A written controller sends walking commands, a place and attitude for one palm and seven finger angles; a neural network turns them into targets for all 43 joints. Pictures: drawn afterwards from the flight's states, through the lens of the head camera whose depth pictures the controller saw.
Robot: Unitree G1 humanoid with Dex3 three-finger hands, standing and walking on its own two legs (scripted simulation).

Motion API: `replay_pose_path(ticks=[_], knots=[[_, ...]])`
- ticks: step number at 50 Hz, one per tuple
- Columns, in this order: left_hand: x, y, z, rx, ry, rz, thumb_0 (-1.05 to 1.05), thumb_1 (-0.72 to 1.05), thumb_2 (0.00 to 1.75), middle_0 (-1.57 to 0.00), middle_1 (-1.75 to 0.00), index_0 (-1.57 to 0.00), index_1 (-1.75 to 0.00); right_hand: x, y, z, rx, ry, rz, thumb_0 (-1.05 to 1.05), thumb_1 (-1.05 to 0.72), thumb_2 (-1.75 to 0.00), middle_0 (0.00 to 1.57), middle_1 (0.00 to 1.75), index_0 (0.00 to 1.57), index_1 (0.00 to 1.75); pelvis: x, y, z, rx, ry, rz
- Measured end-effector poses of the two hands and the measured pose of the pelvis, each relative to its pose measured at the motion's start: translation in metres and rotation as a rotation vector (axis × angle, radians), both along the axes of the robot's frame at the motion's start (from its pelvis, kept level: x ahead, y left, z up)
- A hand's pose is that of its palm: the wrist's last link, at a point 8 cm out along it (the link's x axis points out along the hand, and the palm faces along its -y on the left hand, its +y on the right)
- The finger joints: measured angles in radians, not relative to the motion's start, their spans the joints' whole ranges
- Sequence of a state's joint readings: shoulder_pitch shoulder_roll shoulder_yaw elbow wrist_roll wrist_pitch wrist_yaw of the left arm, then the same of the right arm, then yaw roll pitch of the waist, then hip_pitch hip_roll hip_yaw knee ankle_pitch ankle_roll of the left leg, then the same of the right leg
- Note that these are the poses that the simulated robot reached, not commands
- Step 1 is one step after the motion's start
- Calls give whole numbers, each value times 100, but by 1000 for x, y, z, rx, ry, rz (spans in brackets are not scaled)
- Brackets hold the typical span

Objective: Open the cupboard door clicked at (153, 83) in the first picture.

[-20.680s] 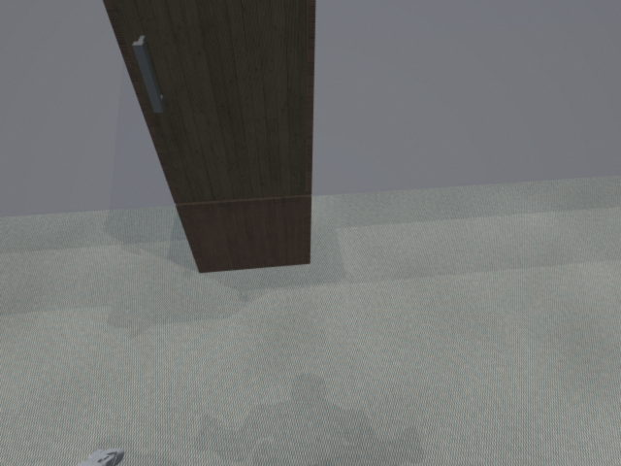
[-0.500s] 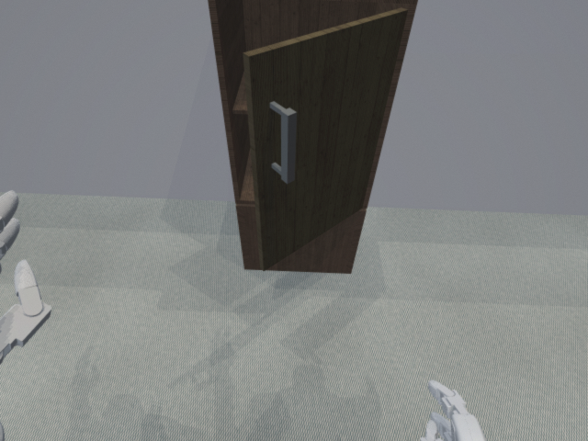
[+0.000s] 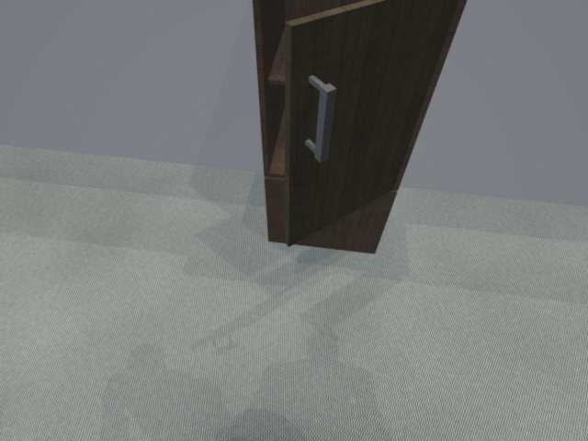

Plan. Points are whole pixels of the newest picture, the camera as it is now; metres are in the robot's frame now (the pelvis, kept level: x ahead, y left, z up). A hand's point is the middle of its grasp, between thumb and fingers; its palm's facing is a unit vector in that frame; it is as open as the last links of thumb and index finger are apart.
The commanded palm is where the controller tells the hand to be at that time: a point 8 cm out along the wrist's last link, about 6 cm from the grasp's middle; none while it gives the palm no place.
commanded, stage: let the arm hang, fingers relaxed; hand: left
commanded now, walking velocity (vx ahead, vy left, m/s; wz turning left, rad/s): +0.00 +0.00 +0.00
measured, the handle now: (318, 120) +0.64 +0.00 +0.07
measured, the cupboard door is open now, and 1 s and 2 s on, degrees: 41 41 41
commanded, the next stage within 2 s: look to check the result in 0.62 s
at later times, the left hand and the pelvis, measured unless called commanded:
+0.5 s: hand out of the picture +0.06 +0.21 -0.16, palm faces +0.00 -0.96 -0.27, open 7.3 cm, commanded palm none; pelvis +0.00 +0.00 +0.00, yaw -1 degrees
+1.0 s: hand out of the picture +0.08 +0.22 -0.15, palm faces -0.02 -0.95 -0.32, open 7.4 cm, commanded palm none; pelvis +0.02 -0.01 +0.01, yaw -1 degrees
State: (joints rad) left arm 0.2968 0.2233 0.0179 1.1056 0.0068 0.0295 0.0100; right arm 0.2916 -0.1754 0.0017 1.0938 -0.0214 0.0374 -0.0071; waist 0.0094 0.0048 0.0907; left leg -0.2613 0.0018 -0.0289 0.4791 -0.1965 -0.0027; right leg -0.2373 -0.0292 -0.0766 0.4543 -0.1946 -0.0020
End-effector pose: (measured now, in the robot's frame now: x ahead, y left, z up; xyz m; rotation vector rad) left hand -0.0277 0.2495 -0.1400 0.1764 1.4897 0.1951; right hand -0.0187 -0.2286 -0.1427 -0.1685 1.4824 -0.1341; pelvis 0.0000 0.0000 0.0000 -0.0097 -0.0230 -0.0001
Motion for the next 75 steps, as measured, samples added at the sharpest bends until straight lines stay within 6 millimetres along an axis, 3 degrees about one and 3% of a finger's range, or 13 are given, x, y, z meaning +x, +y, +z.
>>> replay_pose_path(ticks=[4, 9, 24, 31, 47, 63, 75], knots=[[-16, 8, 7, 27, 46, 10, 0, 94, 90, -21, -30, -20, -29, -5, 8, -4, 22, 9, -14, 0, -91, -90, 20, 29, 20, 29, -1, 2, 1, 4, -2, -3], [-9, 12, 10, 45, 24, 5, 0, 92, 90, -20, -30, -20, -29, 3, 10, -8, 36, -22, -18, 0, -91, -90, 20, 29, 20, 29, -2, 4, 1, 9, -8, -7], [81, 5, 13, 33, -206, -69, 0, 91, 90, -20, -30, -20, -29, 48, -21, 0, -24, -153, 3, 0, -91, -90, 20, 29, 20, 29, 1, -1, 3, 14, -19, -10], [104, 8, 18, 48, -244, -94, 0, 91, 90, -21, -30, -20, -29, 59, -37, 6, -52, -162, 14, 0, -91, -90, 20, 29, 20, 29, 5, -5, 5, 12, -20, -9], [105, 18, 25, 87, -191, -98, 0, 91, 90, -20, -30, -20, -29, 76, -52, 9, -67, -148, 33, 0, -91, -90, 20, 29, 20, 29, 15, -11, 8, 11, -14, -11], [114, 11, 23, 74, -186, -101, 0, 91, 90, -21, -30, -20, -29, 97, -56, 13, -73, -170, 39, 0, -90, -90, 20, 29, 20, 29, 26, -13, 9, 10, -7, -16], [126, 6, 19, 63, -181, -116, 0, 91, 90, -20, -30, -20, -29, 96, -51, 11, -79, -175, 4, 0, -91, -90, 20, 29, 20, 29, 31, -12, 7, 9, 2, -53]])
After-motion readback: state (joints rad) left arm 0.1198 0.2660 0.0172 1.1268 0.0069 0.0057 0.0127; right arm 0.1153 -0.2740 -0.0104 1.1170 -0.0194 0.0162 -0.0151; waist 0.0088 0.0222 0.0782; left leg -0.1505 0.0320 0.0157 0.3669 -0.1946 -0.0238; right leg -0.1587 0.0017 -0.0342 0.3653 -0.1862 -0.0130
